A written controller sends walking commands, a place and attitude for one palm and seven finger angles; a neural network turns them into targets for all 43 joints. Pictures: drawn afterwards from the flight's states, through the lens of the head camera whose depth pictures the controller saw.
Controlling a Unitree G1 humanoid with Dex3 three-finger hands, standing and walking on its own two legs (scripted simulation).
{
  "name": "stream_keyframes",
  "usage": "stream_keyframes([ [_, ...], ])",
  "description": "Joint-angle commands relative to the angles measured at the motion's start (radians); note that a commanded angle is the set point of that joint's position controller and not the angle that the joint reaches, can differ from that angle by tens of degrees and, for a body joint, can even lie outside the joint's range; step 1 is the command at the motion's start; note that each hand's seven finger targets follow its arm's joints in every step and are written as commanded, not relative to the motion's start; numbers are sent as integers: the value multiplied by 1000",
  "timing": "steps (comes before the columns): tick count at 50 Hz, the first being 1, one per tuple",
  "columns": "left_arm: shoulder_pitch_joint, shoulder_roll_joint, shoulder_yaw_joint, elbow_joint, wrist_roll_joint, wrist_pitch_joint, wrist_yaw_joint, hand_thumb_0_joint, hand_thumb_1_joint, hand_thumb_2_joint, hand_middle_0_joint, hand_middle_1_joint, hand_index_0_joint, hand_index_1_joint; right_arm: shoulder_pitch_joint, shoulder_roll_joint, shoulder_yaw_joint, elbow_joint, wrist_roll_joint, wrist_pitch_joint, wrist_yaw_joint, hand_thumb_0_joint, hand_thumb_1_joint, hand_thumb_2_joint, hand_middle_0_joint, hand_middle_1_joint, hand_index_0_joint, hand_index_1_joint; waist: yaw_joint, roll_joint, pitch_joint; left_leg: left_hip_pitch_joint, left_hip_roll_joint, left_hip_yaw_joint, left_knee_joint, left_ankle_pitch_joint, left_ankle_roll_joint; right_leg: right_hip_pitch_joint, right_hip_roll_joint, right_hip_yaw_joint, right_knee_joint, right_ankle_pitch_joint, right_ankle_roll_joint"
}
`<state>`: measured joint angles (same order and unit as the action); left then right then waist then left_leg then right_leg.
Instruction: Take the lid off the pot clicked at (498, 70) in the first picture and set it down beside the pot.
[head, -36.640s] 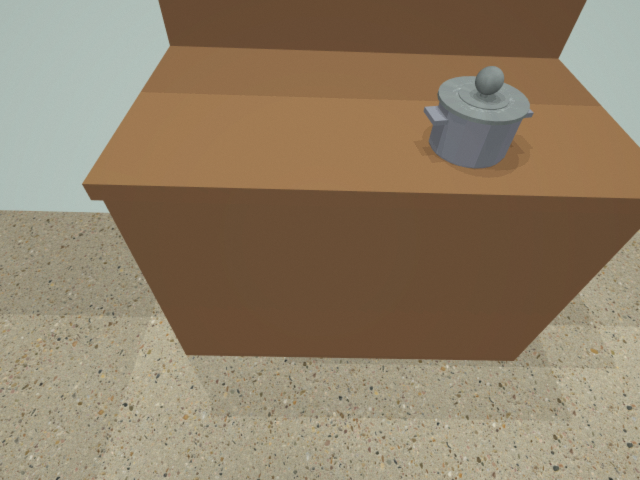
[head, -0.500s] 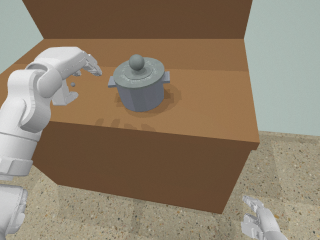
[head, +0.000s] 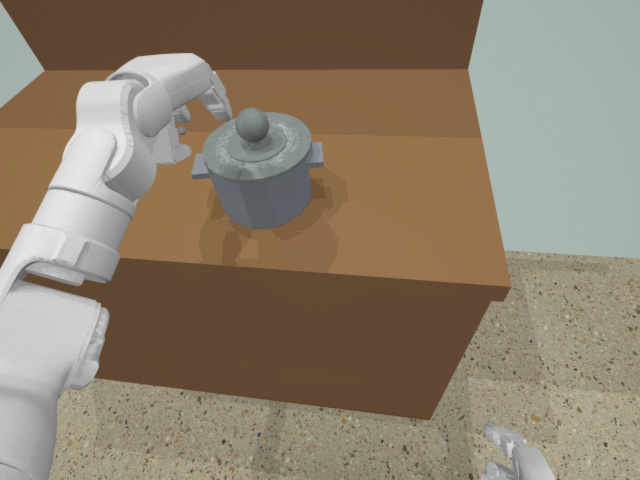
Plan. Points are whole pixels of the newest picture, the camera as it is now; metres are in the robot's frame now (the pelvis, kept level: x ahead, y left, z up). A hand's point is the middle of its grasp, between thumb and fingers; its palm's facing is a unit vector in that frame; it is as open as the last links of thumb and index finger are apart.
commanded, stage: move the open hand above the knob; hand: left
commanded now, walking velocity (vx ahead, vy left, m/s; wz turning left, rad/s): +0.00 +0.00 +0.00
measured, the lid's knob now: (252, 125) +0.57 +0.11 +0.15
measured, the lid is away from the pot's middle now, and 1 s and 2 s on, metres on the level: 0.01 0.01 0.01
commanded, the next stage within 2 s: lower the open fingers around the knob in 1.34 s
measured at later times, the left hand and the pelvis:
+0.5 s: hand (234, 87) +0.51 +0.11 +0.24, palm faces -0.25 -0.02 -0.97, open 10.0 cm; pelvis +0.01 +0.00 +0.00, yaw -1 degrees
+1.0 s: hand (230, 80) +0.53 +0.12 +0.24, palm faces -0.26 -0.01 -0.97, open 10.0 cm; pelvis +0.02 -0.01 +0.00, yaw -2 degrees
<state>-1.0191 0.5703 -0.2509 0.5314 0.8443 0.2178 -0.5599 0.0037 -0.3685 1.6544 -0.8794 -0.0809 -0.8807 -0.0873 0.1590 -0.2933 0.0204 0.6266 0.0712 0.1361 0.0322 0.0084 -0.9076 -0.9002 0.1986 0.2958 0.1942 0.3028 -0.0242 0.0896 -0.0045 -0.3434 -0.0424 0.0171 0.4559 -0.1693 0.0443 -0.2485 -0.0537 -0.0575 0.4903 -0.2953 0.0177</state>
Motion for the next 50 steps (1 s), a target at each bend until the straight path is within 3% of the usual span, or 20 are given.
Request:
stream_keyframes([
  [1,-614,214,117,-179,36,-7,50,0,-375,1655,-869,-81,-869,-81,-58,-112,-48,-134,-1,-51,-1,0,-900,-900,200,300,200,300,-15,-75,-465,360,-24,-56,-1,290,20,-9,79,2,-43,330,-57],
  [4,-610,253,153,-52,46,-2,55,0,-375,1655,-869,-81,-869,-81,-17,-124,-50,-110,-3,-44,-3,0,-900,-900,200,300,200,300,-18,-124,-425,306,-24,-45,-10,268,18,4,81,2,-54,349,-54],
  [8,-634,95,32,-70,26,-4,59,0,-375,1655,-869,-81,-869,-81,-16,-119,-60,-118,1,-42,3,0,-900,-900,200,300,200,300,-38,-58,-443,375,-15,-56,5,361,20,-49,80,-2,-54,343,-58],
  [9,-697,172,94,-100,52,-4,66,0,-375,1655,-869,-81,-869,-81,-3,-118,-61,-112,-7,-47,6,0,-900,-900,200,300,200,300,-31,-65,-481,386,-12,-59,0,346,15,-37,83,4,-55,343,-56],
  [13,-689,127,64,114,41,12,69,0,-375,1655,-869,-81,-869,-81,39,-134,-64,-74,-1,-36,-6,0,-900,-900,200,300,200,300,-54,-145,-388,304,-18,-40,-10,279,23,-46,84,-4,-66,350,-56],
  [14,-764,187,102,92,68,7,76,0,-375,1655,-869,-81,-869,-81,38,-130,-59,-76,-6,-41,-7,0,-900,-900,200,300,200,300,-44,-138,-429,299,-20,-39,-19,246,19,-26,83,4,-60,341,-54],
  [18,-790,102,39,136,62,-6,88,0,-375,1655,-869,-81,-869,-81,75,-126,-69,-68,-11,-51,-11,0,-900,-900,200,300,200,300,-66,-100,-469,356,-15,-46,3,332,26,-49,85,8,-64,375,-57],
  [19,-826,172,97,169,85,-2,94,0,-375,1655,-869,-81,-869,-81,88,-129,-68,-55,-17,-54,-12,0,-900,-900,200,300,200,300,-61,-123,-468,326,-17,-39,-4,293,24,-38,87,11,-62,378,-55],
  [21,-839,146,63,261,87,10,91,0,-375,1655,-869,-81,-869,-81,95,-133,-63,-44,-11,-52,-20,0,-900,-900,200,300,200,300,-75,-176,-408,256,-24,-24,-21,210,27,-41,84,11,-68,361,-50],
  [23,-850,107,36,240,73,4,93,0,-375,1655,-869,-81,-869,-81,102,-138,-72,-49,-14,-50,-21,0,-900,-900,200,300,200,300,-81,-132,-448,296,-20,-24,-3,279,32,-42,80,13,-65,405,-53],
  [24,-898,174,85,212,99,0,100,0,-375,1655,-869,-81,-869,-81,112,-136,-73,-46,-20,-55,-21,0,-900,-900,200,300,200,300,-75,-135,-506,313,-18,-25,4,300,30,-21,83,22,-59,427,-50],
  [27,-893,109,30,347,106,21,93,0,-375,1655,-869,-81,-869,-81,136,-138,-75,-22,-16,-52,-27,0,-900,-900,200,300,200,300,-107,-150,-426,274,-20,-15,6,252,34,-74,89,17,-72,402,-48],
  [29,-864,192,98,355,107,17,94,0,-375,1655,-869,-81,-869,-81,143,-151,-74,-25,-18,-47,-28,0,-900,-900,200,300,200,300,-91,-171,-451,248,-19,-15,5,268,34,-28,85,24,-67,442,-46],
  [34,-914,225,112,262,129,-14,97,0,-375,1655,-869,-81,-869,-81,149,-141,-80,-43,-25,-52,-25,0,-900,-900,200,300,200,300,-81,-116,-545,306,-16,-18,30,379,40,2,84,37,-54,518,-44],
  [38,-827,127,41,313,103,-11,87,0,-375,1655,-869,-81,-869,-81,155,-141,-82,-43,-14,-43,-27,0,-900,-900,200,300,200,300,-88,-98,-469,293,-7,-8,21,386,41,-38,79,23,-64,494,-48],
  [40,-881,221,110,252,118,-19,87,0,-375,1655,-869,-81,-869,-81,144,-144,-82,-50,-20,-46,-24,0,-900,-900,200,300,200,300,-79,-118,-509,302,-10,-12,22,371,44,-9,83,30,-61,494,-44],
  [43,-867,121,34,224,93,-23,80,0,-375,1655,-869,-81,-869,-81,154,-134,-90,-52,-15,-47,-26,0,-900,-900,200,300,200,300,-96,-73,-502,354,-4,-19,39,433,47,-57,82,24,-70,489,-46],
  [45,-865,243,131,250,109,-24,82,0,-375,1655,-869,-81,-869,-81,145,-143,-84,-48,-18,-48,-29,0,-900,-900,200,300,200,300,-82,-132,-502,316,-11,-16,30,371,49,-19,86,30,-67,482,-43],
  [48,-873,78,2,184,77,-25,76,0,-375,1655,-869,-81,-869,-81,135,-129,-88,-53,-11,-49,-23,0,-900,-900,200,300,200,300,-95,-49,-494,376,-3,-24,38,438,45,-88,80,18,-66,465,-47],
  [50,-863,170,86,215,99,-24,80,0,-375,1655,-869,-81,-869,-81,132,-133,-85,-45,-18,-47,-21,0,-900,-900,200,300,200,300,-86,-86,-492,368,-3,-32,36,404,42,-86,88,19,-65,426,-47],
])
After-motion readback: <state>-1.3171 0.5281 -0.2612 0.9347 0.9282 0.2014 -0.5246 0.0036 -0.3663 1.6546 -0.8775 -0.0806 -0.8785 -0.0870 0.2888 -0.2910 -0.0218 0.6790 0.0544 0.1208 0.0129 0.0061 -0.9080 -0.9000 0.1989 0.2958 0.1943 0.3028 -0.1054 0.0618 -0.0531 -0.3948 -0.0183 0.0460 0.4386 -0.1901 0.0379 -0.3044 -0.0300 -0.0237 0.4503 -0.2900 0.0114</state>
